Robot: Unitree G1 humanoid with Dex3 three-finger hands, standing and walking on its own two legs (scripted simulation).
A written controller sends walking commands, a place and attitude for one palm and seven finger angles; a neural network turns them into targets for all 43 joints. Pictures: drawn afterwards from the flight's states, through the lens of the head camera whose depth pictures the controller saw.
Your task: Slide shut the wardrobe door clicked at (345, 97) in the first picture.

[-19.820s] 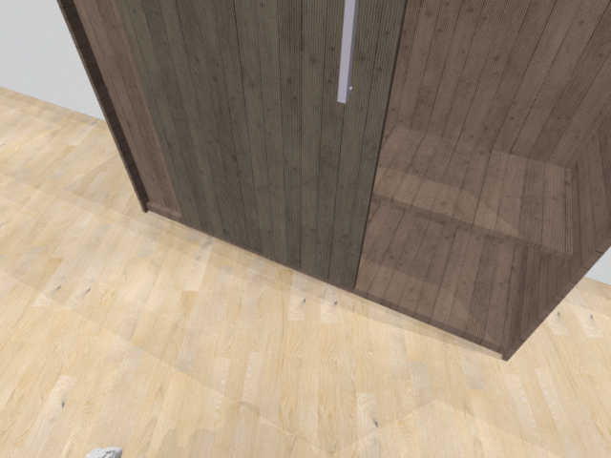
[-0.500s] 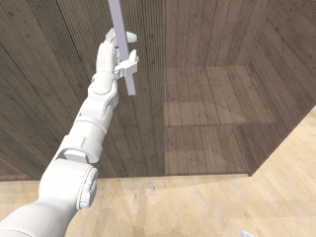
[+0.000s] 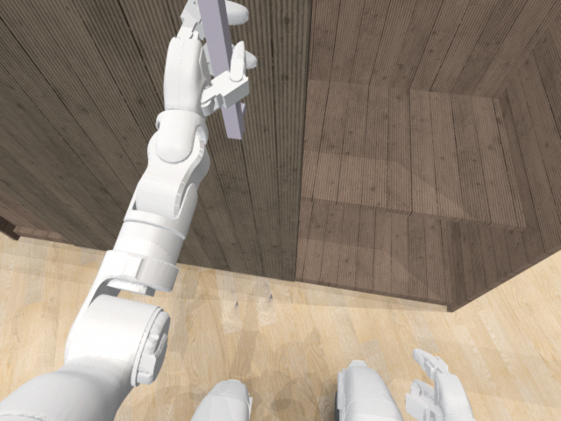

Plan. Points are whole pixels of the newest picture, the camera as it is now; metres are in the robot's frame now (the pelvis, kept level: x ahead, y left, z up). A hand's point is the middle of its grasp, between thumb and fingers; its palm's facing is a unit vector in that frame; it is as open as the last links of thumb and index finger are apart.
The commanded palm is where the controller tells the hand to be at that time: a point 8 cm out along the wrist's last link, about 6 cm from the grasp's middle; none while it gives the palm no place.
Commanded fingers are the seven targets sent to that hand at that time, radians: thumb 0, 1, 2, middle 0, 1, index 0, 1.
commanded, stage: step sideways, sliding the door along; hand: left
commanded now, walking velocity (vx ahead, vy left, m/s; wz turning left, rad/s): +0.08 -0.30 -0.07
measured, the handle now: (223, 31) +0.50 +0.13 +0.23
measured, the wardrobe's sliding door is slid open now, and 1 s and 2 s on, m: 0.54 0.28 0.00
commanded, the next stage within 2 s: stop walking and hold the door there in 2.00 s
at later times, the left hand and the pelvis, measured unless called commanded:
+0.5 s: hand (317, 86) +0.45 +0.02 +0.19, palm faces +0.23 -0.97 -0.10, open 6.3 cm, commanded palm +0.43 -0.01 +0.20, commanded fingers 0.00 0.90 0.90 -0.45 -1.40 -0.45 -1.40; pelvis +0.08 -0.15 +0.00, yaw +9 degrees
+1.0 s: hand (477, 106) +0.44 -0.16 +0.19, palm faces +0.08 -1.00 -0.05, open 6.4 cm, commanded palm +0.42 -0.18 +0.20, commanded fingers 0.00 0.90 0.90 -0.45 -1.40 -0.45 -1.40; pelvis +0.07 -0.26 +0.00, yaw +5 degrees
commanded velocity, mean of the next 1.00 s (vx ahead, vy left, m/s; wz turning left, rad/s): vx -0.28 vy -0.25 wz -0.24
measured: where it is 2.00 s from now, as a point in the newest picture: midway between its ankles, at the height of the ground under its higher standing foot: outside the picture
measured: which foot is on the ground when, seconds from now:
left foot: down 0.00-0.12, up 0.14-0.20, down 0.22-0.42, up 0.44-0.56, down 0.58-0.82, up 0.84-0.94, down 0.96-1.00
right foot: up 0.00-0.06, down 0.08-0.58, up 0.60-0.76, down 0.78-0.98, up 1.00-1.00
